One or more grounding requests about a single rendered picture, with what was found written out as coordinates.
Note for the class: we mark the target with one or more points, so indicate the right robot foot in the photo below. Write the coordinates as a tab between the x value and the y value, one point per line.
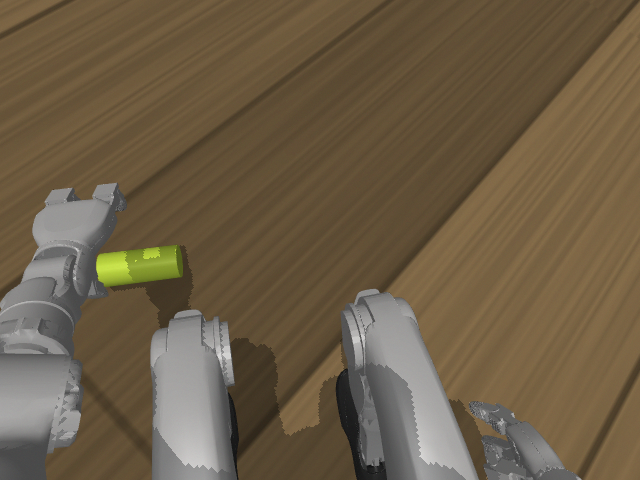
349	421

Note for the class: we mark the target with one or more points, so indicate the left robot arm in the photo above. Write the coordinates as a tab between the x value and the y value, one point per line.
40	391

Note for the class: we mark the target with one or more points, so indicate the left robot hand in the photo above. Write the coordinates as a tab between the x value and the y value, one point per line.
87	222

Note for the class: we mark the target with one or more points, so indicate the right robot hand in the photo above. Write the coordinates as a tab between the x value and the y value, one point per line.
525	456

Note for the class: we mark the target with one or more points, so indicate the can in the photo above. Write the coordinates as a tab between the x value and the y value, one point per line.
139	265

